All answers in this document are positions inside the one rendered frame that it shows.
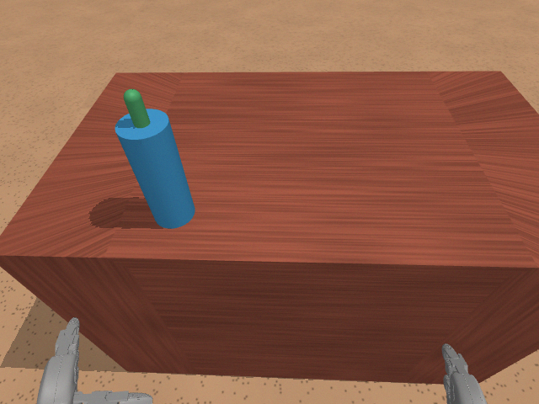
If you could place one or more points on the right robot hand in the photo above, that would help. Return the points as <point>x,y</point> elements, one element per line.
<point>461,387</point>

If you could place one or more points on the left robot hand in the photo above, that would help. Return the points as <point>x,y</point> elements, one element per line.
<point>59,380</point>

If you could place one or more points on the bottle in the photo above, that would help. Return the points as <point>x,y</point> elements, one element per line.
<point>148,142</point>

